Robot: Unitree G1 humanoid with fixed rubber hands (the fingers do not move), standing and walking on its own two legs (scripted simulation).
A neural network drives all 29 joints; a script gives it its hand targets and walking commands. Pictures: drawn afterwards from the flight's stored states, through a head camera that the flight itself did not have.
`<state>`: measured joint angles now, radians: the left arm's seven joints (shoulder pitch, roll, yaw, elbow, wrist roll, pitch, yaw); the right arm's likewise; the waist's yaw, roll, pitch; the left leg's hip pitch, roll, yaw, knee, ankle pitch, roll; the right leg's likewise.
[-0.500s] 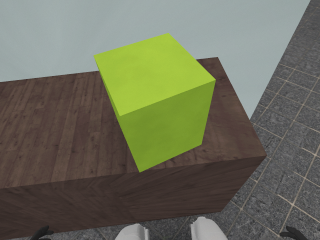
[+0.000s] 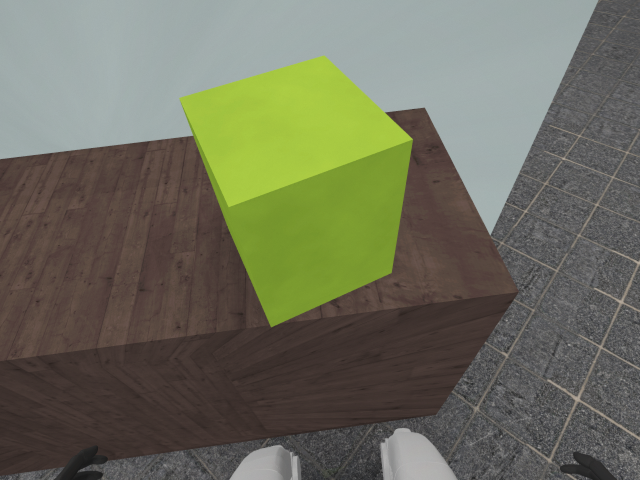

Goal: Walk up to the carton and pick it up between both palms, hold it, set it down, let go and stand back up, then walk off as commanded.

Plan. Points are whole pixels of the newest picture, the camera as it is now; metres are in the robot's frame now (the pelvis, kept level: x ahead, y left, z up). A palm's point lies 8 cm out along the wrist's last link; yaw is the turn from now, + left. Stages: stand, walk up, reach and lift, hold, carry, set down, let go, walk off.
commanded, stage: walk up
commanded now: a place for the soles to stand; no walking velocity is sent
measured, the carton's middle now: (297, 195) +0.46 +0.05 +0.09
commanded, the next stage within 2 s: reach and lift in 0.54 s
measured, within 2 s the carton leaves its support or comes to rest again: neither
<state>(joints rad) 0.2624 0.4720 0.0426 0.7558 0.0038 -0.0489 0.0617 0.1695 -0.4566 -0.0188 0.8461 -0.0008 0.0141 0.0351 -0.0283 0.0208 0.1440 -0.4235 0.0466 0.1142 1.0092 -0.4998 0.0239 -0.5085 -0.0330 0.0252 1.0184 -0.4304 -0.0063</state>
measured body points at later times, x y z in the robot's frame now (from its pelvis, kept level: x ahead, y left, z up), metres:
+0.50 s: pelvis +0.00 +0.00 +0.00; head +0.03 -0.01 +0.45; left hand +0.12 +0.34 -0.07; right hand +0.09 -0.33 -0.11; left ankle +0.03 +0.11 -0.67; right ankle +0.07 -0.14 -0.67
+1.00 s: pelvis +0.00 -0.03 +0.02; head +0.05 -0.07 +0.46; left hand +0.19 +0.26 -0.04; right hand +0.16 -0.34 -0.09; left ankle +0.03 +0.11 -0.67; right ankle +0.07 -0.14 -0.67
